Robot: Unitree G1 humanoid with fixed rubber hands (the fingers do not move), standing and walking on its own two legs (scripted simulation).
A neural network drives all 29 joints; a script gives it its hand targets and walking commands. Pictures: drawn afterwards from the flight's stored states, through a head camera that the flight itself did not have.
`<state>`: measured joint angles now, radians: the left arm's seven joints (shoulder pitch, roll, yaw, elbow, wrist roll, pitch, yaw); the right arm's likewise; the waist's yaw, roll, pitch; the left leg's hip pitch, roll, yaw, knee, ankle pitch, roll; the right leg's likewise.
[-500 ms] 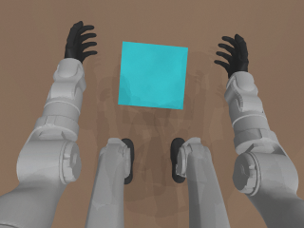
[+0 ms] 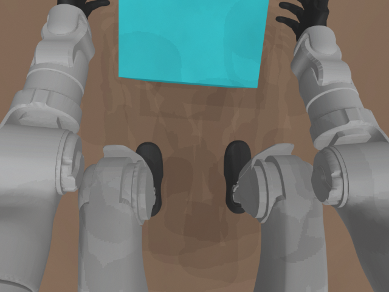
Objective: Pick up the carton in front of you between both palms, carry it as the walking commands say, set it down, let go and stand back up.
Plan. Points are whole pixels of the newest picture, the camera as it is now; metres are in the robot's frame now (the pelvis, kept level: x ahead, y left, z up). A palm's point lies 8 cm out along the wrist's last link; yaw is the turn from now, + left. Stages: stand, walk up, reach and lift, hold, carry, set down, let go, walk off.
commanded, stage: reach and lift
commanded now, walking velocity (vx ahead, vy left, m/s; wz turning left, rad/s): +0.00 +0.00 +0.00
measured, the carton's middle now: (191, 30) +0.52 +0.02 -0.26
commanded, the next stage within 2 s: none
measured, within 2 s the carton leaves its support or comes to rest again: leaves its support in 0.90 s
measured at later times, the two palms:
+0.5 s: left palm (87, 8) +0.53 +0.18 -0.19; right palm (299, 24) +0.51 -0.16 -0.18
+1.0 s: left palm (90, 1) +0.53 +0.17 -0.16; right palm (295, 10) +0.53 -0.13 -0.15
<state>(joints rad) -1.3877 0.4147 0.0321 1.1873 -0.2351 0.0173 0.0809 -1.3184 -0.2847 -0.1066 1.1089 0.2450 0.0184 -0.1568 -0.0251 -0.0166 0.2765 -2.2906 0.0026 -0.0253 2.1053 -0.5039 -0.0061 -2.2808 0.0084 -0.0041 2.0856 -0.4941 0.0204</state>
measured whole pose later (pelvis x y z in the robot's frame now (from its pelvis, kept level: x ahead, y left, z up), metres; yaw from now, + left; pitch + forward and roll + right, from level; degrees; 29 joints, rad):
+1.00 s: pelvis +0.00 +0.00 -0.02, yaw +0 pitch +36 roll -2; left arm -1.33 0.30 -0.02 1.07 -0.21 0.10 0.16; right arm -1.28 -0.19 -0.15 1.02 0.24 0.08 -0.22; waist -0.02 -0.05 0.22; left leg -2.29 0.00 -0.02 2.19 -0.53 0.00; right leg -2.28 0.05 0.03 2.17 -0.52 0.06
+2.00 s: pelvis +0.07 -0.01 +0.24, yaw +5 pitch +31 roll +0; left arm -0.60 -0.06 0.34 0.63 0.18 0.32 0.03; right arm -0.58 0.12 -0.40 0.59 -0.17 0.32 -0.07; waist 0.00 -0.02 -0.25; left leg -1.38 -0.05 -0.06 1.32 -0.47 -0.02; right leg -1.36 0.06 0.06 1.33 -0.50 0.02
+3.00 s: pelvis +0.10 +0.00 +0.39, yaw +5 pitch -5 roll +0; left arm -0.34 -0.17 0.32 0.38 0.31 0.61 -0.01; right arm -0.36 0.18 -0.34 0.40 -0.31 0.60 0.02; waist 0.00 -0.01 0.03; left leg -0.19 -0.03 -0.07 0.47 -0.20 -0.01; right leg -0.17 0.03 0.08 0.48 -0.23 0.00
